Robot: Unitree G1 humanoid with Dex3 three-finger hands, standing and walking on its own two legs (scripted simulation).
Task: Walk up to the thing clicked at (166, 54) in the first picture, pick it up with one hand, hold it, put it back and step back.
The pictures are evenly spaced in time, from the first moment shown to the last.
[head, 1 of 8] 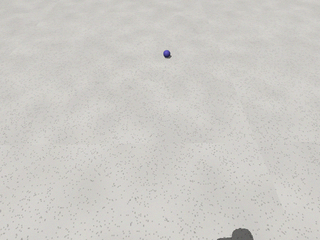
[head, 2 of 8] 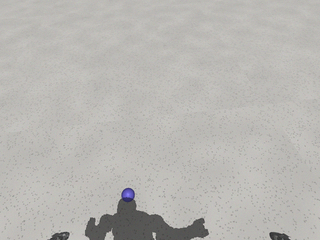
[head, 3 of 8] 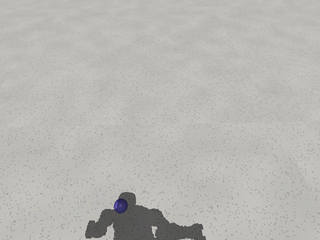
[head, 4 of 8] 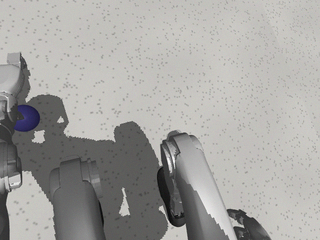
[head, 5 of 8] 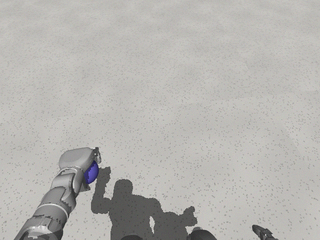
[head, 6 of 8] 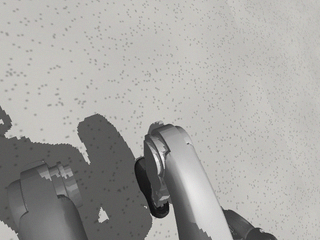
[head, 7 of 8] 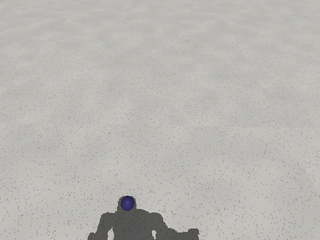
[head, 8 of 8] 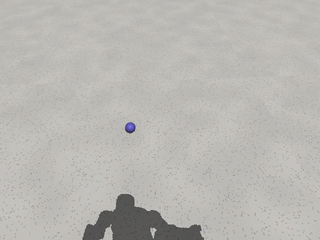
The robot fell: no
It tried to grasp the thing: yes
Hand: left
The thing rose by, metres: 0.69
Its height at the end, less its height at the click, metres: +0.00
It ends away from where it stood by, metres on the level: 0.01
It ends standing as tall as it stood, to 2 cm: yes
